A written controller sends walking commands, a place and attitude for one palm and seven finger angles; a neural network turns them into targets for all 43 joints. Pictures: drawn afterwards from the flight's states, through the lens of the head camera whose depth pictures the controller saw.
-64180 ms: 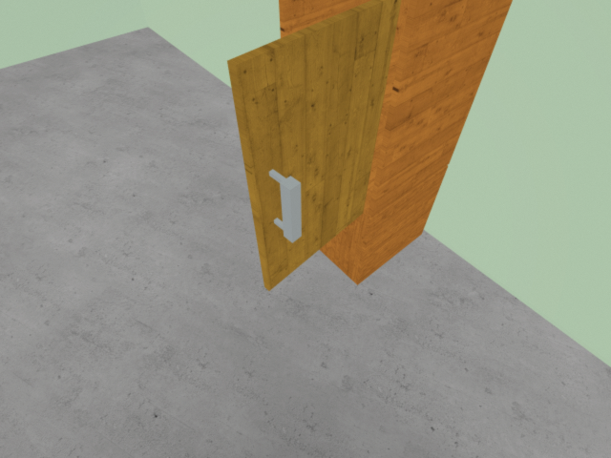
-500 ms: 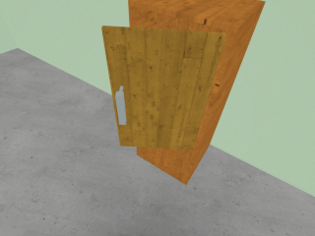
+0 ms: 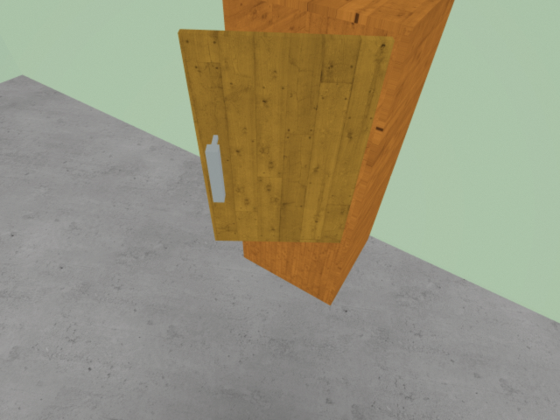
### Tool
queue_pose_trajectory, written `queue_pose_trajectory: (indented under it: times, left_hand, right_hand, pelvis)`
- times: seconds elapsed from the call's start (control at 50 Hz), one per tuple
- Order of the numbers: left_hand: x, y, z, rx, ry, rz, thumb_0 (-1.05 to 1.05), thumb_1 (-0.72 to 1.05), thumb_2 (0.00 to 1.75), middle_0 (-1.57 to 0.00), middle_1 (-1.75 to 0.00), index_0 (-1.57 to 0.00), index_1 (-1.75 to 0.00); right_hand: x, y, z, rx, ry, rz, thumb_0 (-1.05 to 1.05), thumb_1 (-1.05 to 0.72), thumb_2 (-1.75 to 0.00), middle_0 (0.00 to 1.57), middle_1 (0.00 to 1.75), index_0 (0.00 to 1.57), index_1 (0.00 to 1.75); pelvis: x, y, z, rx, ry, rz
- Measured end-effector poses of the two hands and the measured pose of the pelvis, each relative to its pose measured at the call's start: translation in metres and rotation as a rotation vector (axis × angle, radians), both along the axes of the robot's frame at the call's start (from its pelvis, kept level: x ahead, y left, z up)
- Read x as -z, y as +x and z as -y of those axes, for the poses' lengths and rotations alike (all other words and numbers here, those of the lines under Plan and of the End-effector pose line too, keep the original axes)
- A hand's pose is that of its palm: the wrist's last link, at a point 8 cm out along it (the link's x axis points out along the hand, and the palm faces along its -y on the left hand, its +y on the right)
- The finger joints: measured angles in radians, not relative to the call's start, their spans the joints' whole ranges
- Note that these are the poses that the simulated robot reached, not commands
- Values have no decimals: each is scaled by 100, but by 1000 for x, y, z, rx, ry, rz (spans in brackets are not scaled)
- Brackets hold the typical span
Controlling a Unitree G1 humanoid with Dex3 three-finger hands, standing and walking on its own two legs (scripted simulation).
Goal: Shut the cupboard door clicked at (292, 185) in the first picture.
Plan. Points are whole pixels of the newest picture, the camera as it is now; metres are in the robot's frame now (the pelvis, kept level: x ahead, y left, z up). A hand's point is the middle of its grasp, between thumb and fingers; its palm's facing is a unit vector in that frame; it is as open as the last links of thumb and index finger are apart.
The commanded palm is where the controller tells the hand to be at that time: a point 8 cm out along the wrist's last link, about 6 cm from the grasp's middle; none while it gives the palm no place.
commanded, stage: come to a stop and stand still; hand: left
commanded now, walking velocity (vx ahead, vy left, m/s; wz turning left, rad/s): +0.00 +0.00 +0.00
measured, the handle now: (217, 168) +0.64 +0.17 -0.04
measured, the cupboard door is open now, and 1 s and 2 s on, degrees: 32 32 32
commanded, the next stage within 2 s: look again from close up in 0.36 s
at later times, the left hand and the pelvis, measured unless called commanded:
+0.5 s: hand out of the picture -0.03 +0.17 -0.17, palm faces +0.01 -0.99 -0.17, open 7.3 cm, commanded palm none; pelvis -0.01 +0.00 +0.00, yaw -1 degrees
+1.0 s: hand out of the picture -0.01 +0.14 -0.17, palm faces +0.02 -0.99 -0.15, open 7.3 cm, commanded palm none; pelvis +0.01 -0.01 +0.00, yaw -1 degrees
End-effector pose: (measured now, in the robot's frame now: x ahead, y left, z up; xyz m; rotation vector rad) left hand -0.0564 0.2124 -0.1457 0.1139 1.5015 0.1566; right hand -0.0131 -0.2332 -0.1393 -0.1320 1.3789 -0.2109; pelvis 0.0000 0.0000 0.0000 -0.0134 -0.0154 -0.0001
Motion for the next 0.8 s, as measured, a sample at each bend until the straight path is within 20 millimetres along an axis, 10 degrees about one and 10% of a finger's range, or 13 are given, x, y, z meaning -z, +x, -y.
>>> queue_pose_trajectory:
  times: [0.8]
  left_hand:
    - [-6,27,11,26,-7,59,0,91,90,-20,-30,-20,-30]
  right_hand:
    - [5,0,-17,-27,59,-40,1,-92,-90,19,30,20,30]
  pelvis:
    - [-5,2,5,11,22,-1]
